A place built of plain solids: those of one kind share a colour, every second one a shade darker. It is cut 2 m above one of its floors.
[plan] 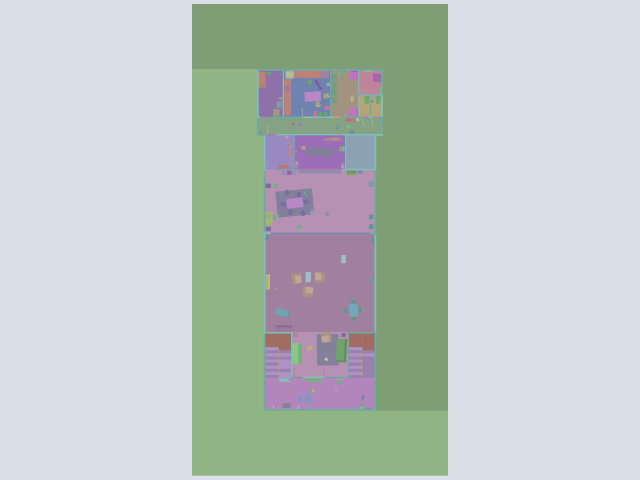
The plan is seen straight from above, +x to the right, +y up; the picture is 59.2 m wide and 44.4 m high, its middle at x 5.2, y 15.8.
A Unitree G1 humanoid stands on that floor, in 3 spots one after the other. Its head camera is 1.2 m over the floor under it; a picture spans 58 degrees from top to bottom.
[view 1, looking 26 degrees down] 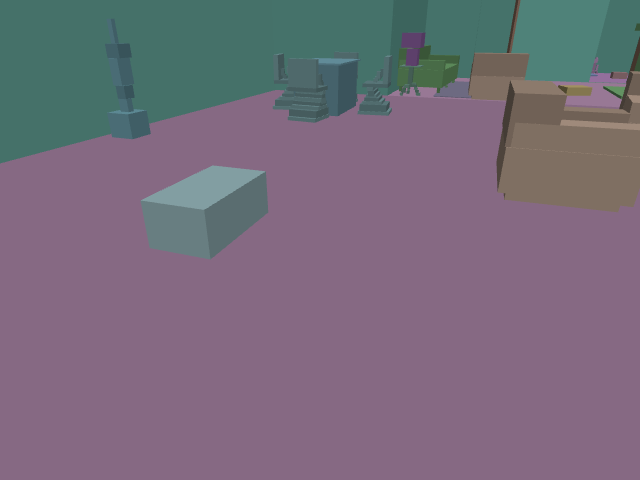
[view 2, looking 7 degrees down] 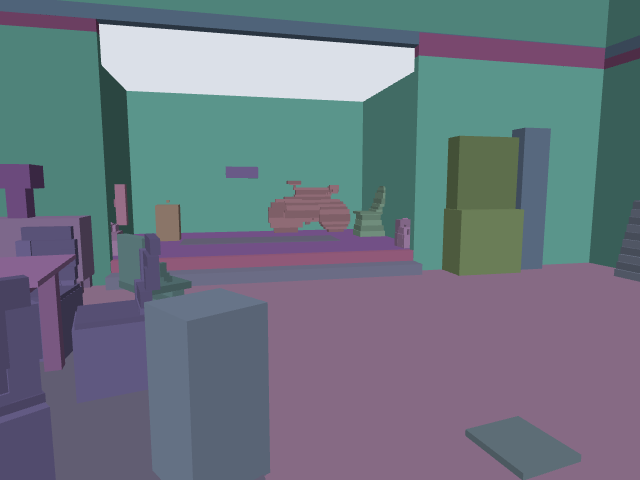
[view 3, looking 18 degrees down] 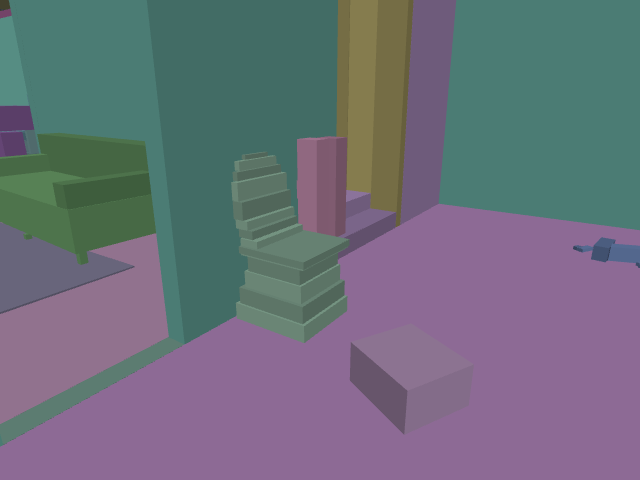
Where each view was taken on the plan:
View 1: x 5.78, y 16.23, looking -69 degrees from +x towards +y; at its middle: floor_body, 2.74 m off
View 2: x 4.53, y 16.57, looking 77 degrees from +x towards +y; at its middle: rug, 7.31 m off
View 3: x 5.20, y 1.36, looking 34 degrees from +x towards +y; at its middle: chair_spindle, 2.43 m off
